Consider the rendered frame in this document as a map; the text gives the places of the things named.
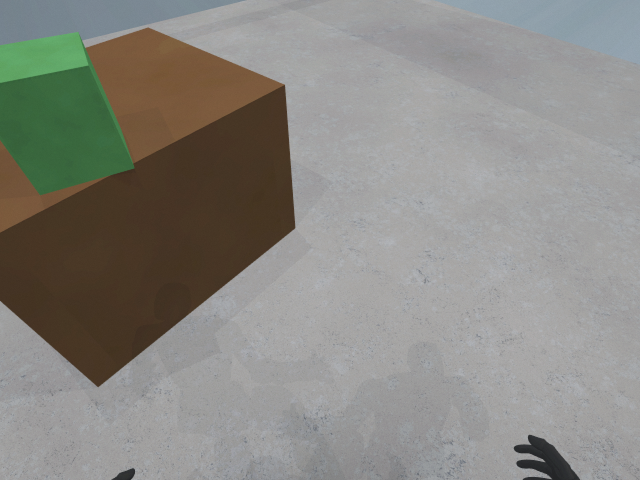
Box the pedestal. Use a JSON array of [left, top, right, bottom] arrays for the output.
[[0, 28, 295, 387]]

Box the robot right hand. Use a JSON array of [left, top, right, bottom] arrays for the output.
[[514, 435, 580, 480]]

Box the carton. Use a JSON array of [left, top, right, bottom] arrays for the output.
[[0, 32, 134, 195]]

